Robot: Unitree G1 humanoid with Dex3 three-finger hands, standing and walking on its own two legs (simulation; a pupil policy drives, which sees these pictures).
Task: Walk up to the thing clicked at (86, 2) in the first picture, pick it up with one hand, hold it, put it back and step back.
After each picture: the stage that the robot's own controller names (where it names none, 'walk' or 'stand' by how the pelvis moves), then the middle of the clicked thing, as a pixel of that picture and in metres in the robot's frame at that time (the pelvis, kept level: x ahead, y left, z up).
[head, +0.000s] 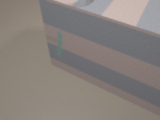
stand; out of the picture +0.95 -0.02 +0.03
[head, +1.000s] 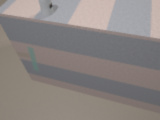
walk; (45, 3) +0.81 +0.22 +0.04
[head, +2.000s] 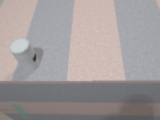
rise first; (25, 55) +0.41 +0.22 +0.05
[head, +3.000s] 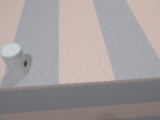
rise first; (16, 61) +0.39 +0.25 +0.07
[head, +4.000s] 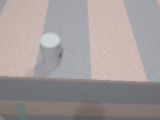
walk; (51, 51) +0.41 +0.12 +0.06
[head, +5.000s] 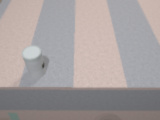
stand; (34, 62) +0.41 +0.19 +0.04
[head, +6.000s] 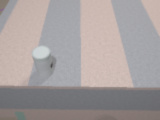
stand; (43, 62) +0.42 +0.16 +0.03
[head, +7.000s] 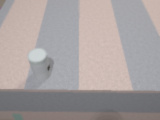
stand; (40, 65) +0.40 +0.17 +0.03
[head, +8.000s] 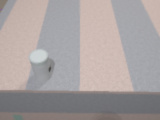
stand; (41, 66) +0.40 +0.16 +0.03
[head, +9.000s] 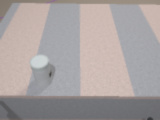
rise first; (42, 71) +0.39 +0.17 +0.03
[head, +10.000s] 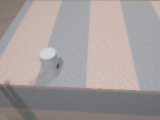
go down; (50, 63) +0.42 +0.16 +0.03
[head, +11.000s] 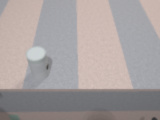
go down; (38, 63) +0.41 +0.15 +0.04
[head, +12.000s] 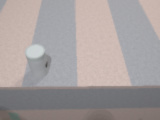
go down; (37, 61) +0.42 +0.16 +0.04
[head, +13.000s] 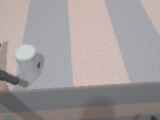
close in; (29, 62) +0.40 +0.17 +0.05
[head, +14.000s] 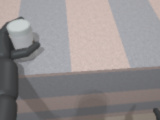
close; (23, 40) +0.45 +0.17 +0.09
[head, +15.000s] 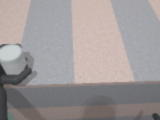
lift; (15, 65) +0.36 +0.21 +0.08
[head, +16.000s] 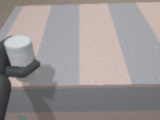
lift; (23, 59) +0.32 +0.18 +0.19
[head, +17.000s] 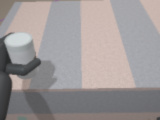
hold; (23, 56) +0.33 +0.17 +0.18
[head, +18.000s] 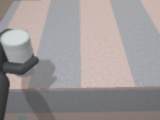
hold; (20, 54) +0.32 +0.18 +0.20
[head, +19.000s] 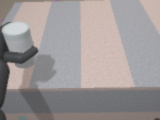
crouch; (21, 45) +0.35 +0.18 +0.20
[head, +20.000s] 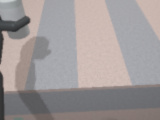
lower; (14, 17) +0.44 +0.20 +0.24
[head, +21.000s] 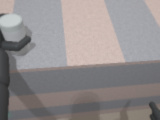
lower; (15, 35) +0.47 +0.18 +0.09
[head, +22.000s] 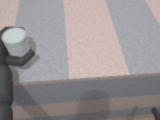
lower; (19, 48) +0.42 +0.18 +0.09
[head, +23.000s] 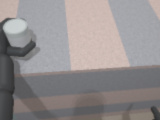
lower; (20, 40) +0.45 +0.18 +0.09
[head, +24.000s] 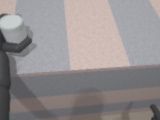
rest; (16, 36) +0.46 +0.18 +0.09
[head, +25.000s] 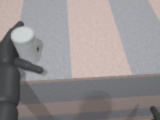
withdraw; (27, 46) +0.43 +0.16 +0.08
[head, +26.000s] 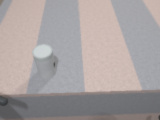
sink last; (45, 62) +0.41 +0.15 +0.06
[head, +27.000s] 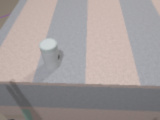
stand; (50, 54) +0.45 +0.16 +0.05
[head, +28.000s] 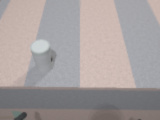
stand; (42, 56) +0.42 +0.16 +0.04
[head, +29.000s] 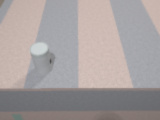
stand; (41, 59) +0.43 +0.16 +0.04
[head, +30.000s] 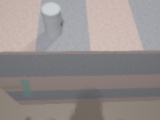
walk; (52, 21) +0.53 +0.10 +0.05
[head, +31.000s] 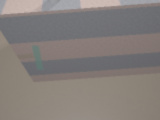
walk; out of the picture +0.83 +0.19 +0.05
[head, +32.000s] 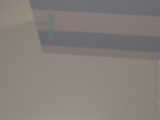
stand; out of the picture +1.21 +0.10 +0.05
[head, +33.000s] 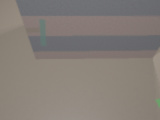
stand; out of the picture +1.15 +0.13 +0.05
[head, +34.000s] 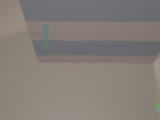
stand; out of the picture +1.17 +0.12 +0.03
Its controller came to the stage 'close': yes
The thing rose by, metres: 0.20
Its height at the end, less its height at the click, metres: +0.00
